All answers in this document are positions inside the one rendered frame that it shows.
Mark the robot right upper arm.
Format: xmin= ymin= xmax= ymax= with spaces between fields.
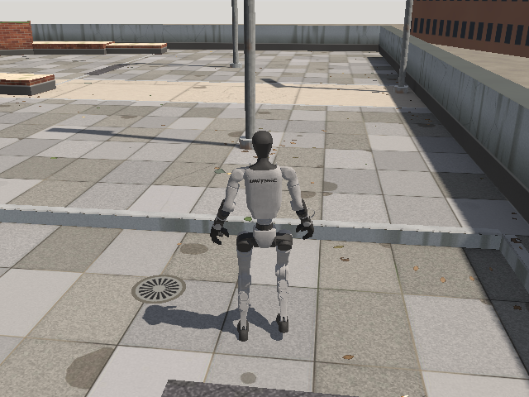
xmin=280 ymin=166 xmax=304 ymax=211

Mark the humanoid robot head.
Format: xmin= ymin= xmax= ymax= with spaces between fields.
xmin=249 ymin=131 xmax=277 ymax=170

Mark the robot left hand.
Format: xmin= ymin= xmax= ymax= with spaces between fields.
xmin=210 ymin=227 xmax=229 ymax=245

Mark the robot left forearm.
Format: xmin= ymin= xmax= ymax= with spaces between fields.
xmin=212 ymin=199 xmax=230 ymax=230

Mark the robot right hand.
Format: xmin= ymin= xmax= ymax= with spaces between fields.
xmin=296 ymin=224 xmax=314 ymax=240

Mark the robot left upper arm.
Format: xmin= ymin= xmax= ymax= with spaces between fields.
xmin=222 ymin=167 xmax=246 ymax=213

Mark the robot right thigh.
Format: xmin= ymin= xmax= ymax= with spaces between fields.
xmin=275 ymin=229 xmax=293 ymax=279

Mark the robot right forearm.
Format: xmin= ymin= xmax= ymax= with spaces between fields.
xmin=296 ymin=199 xmax=312 ymax=227

